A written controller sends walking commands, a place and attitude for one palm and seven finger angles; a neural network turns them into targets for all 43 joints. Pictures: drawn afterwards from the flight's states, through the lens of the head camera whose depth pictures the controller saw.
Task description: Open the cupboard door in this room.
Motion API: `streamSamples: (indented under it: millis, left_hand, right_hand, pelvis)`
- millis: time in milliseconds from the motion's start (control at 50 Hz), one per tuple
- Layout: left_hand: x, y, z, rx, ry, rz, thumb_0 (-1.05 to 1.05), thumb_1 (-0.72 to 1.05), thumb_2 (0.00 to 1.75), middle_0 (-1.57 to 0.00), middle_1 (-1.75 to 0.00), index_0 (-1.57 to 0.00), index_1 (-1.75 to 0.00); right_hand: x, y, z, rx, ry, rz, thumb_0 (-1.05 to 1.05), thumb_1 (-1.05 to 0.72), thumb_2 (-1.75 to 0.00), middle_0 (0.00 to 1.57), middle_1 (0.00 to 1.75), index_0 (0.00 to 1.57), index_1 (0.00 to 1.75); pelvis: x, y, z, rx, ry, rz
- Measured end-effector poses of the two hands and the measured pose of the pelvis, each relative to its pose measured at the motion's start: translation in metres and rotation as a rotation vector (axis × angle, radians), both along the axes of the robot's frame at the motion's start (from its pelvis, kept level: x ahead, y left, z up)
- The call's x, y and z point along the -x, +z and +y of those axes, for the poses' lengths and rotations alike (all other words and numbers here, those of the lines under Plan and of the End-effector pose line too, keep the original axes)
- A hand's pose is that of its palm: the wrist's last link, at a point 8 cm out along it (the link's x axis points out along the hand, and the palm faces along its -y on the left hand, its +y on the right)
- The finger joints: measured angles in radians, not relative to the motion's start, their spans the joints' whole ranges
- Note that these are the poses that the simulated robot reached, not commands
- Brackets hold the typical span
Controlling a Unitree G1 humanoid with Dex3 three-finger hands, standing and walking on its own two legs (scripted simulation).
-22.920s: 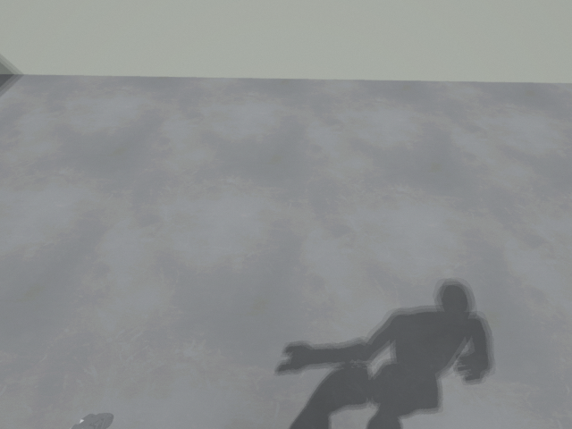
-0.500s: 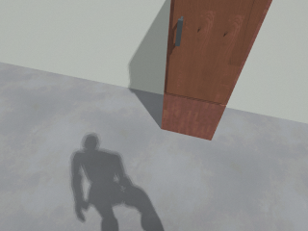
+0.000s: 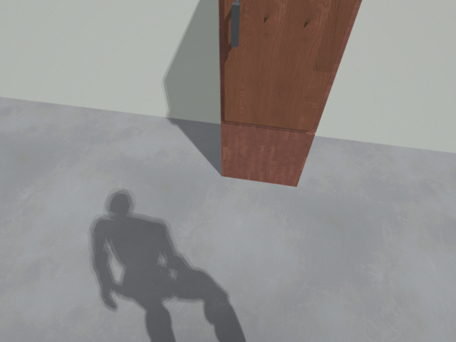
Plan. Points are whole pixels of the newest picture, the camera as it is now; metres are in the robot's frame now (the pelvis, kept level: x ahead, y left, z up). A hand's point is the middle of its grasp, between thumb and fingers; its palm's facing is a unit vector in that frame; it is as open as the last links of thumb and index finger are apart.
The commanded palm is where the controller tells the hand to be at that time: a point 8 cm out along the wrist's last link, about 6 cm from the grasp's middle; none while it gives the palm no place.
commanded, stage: turn to face it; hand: left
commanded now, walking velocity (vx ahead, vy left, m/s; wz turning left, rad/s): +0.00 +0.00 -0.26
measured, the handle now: (236, 22) +0.96 +0.03 +0.10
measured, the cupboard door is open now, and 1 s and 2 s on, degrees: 0 0 0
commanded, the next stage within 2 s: take the last steps up to it in 0.06 s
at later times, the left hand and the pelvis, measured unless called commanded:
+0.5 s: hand out of the picture +0.04 +0.15 -0.16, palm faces -0.01 -0.98 -0.20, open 7.4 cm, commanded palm none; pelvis +0.04 -0.02 +0.01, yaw -5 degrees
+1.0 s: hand (163, 271) +0.28 +0.17 -0.16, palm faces -0.13 -0.97 -0.19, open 7.4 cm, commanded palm none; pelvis +0.20 -0.02 +0.01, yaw -9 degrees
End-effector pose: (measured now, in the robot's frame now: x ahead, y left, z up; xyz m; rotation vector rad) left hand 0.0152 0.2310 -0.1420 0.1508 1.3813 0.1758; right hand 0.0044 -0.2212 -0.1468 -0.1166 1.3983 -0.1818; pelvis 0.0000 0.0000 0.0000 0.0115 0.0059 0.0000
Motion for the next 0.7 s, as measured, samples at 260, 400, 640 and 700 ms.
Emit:
streamSamples:
  millis: [260,400,640,700]
  left_hand:
    - [-0.054,0.004,0.001,-0.041,-0.079,-0.092,0.01,0.91,0.9,-0.2,-0.3,-0.2,-0.3]
    - [-0.043,0.012,-0.022,-0.025,-0.057,-0.076,0.01,0.91,0.9,-0.2,-0.3,-0.2,-0.3]
    - [-0.013,0.011,-0.03,0.057,-0.002,0.134,0.01,0.91,0.9,-0.2,-0.3,-0.2,-0.3]
    - [-0.021,0.003,-0.022,0.074,0.015,0.168,0.01,0.9,0.9,-0.2,-0.3,-0.2,-0.3]
  right_hand:
    - [0.0,-0.014,-0.015,-0.006,-0.043,-0.022,0.01,-0.9,-0.9,0.2,0.29,0.2,0.3]
    - [-0.038,-0.004,-0.035,-0.017,-0.019,-0.05,0.01,-0.91,-0.9,0.2,0.29,0.2,0.3]
    - [-0.148,0.027,-0.034,0.029,0.033,-0.202,0.01,-0.91,-0.9,0.2,0.29,0.19,0.3]
    - [-0.176,0.028,-0.022,0.04,0.048,-0.228,0.01,-0.91,-0.9,0.2,0.29,0.19,0.3]
  pelvis:
    - [-0.009,-0.01,-0.01,-0.017,-0.055,-0.009]
    - [-0.025,0.0,-0.024,0.001,-0.068,-0.003]
    - [-0.08,0.012,-0.015,0.017,-0.094,0.01]
    - [-0.101,0.007,-0.006,0.029,-0.091,0.004]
